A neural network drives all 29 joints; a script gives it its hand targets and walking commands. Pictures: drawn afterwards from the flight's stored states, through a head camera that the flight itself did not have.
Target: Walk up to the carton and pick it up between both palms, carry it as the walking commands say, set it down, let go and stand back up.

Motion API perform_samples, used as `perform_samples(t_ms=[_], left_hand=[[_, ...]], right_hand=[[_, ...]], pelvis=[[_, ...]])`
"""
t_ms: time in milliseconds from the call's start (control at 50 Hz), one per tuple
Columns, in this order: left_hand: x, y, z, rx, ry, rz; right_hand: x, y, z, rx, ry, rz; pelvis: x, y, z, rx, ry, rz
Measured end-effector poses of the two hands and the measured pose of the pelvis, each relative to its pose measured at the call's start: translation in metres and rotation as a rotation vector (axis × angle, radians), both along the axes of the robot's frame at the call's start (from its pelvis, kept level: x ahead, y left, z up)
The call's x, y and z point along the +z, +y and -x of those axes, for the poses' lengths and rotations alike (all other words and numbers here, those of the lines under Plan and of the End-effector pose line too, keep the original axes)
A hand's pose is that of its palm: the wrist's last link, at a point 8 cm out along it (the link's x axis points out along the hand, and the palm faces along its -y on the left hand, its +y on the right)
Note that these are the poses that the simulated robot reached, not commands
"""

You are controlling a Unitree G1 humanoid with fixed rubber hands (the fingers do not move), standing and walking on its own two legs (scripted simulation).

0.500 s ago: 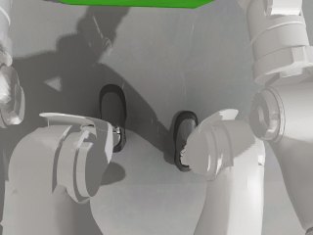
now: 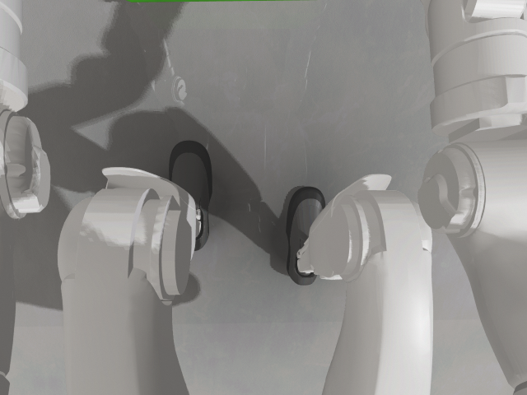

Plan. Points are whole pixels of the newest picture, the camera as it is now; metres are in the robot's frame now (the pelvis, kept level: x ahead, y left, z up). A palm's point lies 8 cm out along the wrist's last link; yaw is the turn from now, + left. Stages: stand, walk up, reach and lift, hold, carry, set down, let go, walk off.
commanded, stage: reach and lift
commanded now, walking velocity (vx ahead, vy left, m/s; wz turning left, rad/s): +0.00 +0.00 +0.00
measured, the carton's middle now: out of the picture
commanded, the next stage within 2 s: none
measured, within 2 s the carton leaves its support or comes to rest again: neither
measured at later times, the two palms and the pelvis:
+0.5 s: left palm out of the picture +0.54 +0.28 -0.14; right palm out of the picture +0.58 -0.09 -0.12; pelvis +0.00 +0.00 +0.02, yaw +1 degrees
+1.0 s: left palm out of the picture +0.52 +0.27 -0.08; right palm out of the picture +0.56 -0.09 -0.06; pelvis -0.02 +0.00 +0.06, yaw +1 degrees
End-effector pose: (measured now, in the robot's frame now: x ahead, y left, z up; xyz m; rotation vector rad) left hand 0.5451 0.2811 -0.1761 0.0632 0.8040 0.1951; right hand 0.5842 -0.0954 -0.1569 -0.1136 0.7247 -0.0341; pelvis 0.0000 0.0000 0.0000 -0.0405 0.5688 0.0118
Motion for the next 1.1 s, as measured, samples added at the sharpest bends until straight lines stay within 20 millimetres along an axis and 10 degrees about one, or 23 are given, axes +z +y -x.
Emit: perform_samples(t_ms=[1100], left_hand=[[0.110,-0.007,0.027,0.078,-0.034,-0.050]], right_hand=[[0.111,0.004,0.031,-0.080,-0.054,0.029]], pelvis=[[0.072,0.003,0.017,0.037,-0.086,0.017]])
